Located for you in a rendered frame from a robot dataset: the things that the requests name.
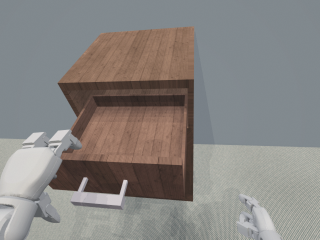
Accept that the drawer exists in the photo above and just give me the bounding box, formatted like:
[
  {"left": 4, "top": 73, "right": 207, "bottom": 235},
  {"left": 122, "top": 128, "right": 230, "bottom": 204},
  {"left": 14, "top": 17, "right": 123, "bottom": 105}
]
[{"left": 48, "top": 93, "right": 188, "bottom": 200}]

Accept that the robot left hand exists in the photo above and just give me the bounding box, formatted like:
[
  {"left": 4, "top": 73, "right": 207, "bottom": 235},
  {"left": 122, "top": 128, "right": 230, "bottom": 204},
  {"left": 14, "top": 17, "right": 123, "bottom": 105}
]
[{"left": 0, "top": 129, "right": 82, "bottom": 223}]

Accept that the handle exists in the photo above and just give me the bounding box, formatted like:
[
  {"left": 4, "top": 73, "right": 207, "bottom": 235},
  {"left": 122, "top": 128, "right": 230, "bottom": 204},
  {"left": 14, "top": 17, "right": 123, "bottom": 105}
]
[{"left": 70, "top": 177, "right": 128, "bottom": 210}]

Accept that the robot left forearm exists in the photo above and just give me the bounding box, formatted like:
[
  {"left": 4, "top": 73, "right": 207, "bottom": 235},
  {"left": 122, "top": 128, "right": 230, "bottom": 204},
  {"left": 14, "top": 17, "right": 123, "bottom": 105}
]
[{"left": 0, "top": 196, "right": 38, "bottom": 240}]

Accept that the robot right hand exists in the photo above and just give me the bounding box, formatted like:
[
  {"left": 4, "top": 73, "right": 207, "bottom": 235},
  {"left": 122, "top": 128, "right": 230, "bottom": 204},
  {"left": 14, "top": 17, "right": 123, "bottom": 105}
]
[{"left": 236, "top": 194, "right": 276, "bottom": 240}]

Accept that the cabinet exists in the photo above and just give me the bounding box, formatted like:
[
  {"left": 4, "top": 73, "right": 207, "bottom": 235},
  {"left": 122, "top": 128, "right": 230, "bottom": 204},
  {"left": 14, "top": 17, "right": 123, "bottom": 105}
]
[{"left": 58, "top": 26, "right": 195, "bottom": 202}]

